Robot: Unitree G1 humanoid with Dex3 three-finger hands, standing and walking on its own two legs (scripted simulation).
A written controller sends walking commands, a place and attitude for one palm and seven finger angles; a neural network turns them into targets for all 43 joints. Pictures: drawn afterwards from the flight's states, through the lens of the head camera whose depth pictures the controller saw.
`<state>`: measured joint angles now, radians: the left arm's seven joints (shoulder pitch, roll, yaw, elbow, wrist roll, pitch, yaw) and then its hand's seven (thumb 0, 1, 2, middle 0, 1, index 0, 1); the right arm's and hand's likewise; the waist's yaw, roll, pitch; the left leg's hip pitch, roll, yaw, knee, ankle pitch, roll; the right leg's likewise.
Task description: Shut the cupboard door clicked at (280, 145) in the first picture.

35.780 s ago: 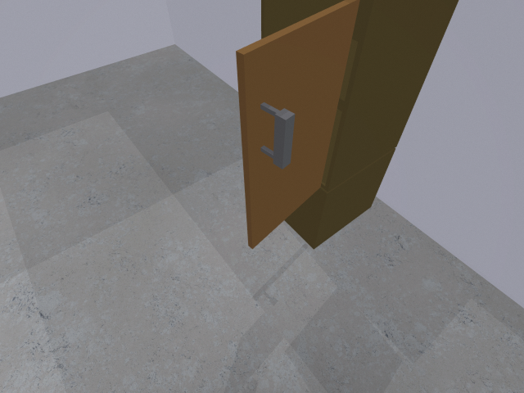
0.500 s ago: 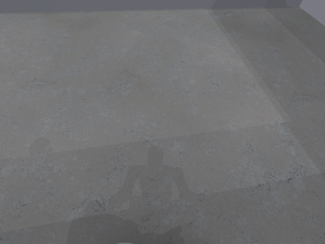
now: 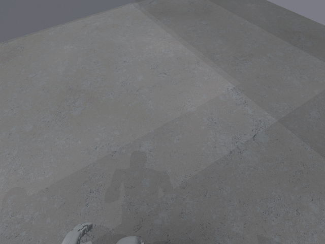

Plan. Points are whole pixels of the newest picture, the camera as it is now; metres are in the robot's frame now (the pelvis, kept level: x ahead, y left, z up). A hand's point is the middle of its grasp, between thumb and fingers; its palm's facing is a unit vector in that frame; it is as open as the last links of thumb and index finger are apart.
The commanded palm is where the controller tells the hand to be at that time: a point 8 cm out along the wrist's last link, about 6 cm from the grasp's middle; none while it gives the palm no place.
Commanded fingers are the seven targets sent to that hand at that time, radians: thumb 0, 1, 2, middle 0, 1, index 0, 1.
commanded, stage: turn to face it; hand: left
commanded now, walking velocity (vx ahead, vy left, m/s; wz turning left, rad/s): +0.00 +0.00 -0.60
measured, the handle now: out of the picture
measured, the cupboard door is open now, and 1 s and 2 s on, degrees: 59 59 59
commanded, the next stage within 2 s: none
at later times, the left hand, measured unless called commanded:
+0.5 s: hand (87, 237) +0.15 +0.24 -0.17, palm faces -0.23 -0.95 -0.19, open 7.4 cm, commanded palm none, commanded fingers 0.00 0.90 0.90 -0.20 -0.30 -0.20 -0.30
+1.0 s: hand (136, 207) +0.23 +0.10 -0.14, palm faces -0.57 -0.78 -0.26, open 7.4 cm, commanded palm none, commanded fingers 0.00 0.90 0.90 -0.20 -0.30 -0.20 -0.30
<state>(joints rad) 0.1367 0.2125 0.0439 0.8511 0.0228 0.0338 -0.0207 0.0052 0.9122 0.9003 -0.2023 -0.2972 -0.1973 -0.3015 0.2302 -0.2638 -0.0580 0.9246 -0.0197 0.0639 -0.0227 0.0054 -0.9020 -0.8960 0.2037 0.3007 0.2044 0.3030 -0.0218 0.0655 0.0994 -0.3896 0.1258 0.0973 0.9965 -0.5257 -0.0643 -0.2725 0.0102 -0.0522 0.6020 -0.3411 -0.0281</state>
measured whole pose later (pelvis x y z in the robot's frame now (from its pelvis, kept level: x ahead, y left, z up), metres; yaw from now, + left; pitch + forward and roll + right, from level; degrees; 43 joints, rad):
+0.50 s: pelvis +0.03 +0.05 +0.02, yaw -17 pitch +1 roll -3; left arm 0.21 0.28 0.09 0.90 0.03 0.09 -0.03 0.01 0.91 0.90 -0.20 -0.30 -0.20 -0.30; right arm 0.17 -0.18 0.00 0.84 -0.03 0.01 -0.03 0.00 -0.90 -0.90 0.20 0.30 0.21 0.30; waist 0.03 -0.05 0.08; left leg -0.25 0.09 0.10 0.52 -0.29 0.02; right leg -0.47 0.02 0.00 1.11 -0.49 0.05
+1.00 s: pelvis +0.03 -0.01 +0.01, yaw -35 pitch +1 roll +1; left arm 0.17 0.20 0.03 0.88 0.02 0.03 -0.01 0.00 0.91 0.90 -0.20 -0.30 -0.20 -0.30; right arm 0.22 -0.26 -0.06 0.92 -0.02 0.06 -0.01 0.01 -0.91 -0.90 0.20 0.30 0.20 0.30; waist -0.03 0.03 0.08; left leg -0.51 0.10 0.03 1.12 -0.39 -0.09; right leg -0.24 0.02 0.01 0.50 -0.28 -0.04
